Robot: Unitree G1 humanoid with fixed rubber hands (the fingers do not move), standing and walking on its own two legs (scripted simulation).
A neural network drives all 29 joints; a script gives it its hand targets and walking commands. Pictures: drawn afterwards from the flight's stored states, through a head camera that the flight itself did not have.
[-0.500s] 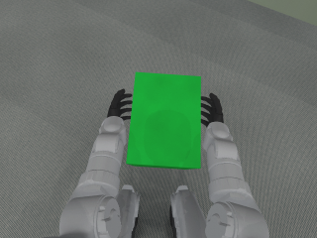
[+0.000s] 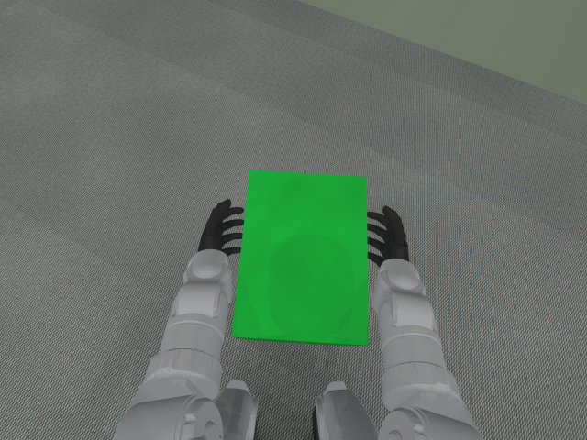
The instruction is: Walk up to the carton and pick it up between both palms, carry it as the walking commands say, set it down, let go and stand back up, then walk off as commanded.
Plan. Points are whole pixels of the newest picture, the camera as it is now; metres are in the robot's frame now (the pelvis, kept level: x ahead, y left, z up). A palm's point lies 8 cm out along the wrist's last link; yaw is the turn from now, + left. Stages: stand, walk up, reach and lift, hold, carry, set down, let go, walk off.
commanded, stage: reach and lift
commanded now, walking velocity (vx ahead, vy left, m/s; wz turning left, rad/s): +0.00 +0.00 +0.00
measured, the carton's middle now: (300, 267) +0.39 -0.02 -0.11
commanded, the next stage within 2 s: none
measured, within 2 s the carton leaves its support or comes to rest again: neither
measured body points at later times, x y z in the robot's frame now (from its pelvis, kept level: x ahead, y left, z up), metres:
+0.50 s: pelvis +0.01 +0.00 +0.05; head +0.09 +0.01 +0.49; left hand +0.38 +0.12 +0.03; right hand +0.37 -0.14 +0.03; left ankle +0.06 +0.12 -0.66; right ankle +0.06 -0.13 -0.66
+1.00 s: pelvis +0.02 +0.00 +0.08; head +0.01 +0.00 +0.53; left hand +0.36 +0.12 +0.10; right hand +0.36 -0.14 +0.10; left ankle +0.06 +0.12 -0.66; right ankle +0.06 -0.13 -0.66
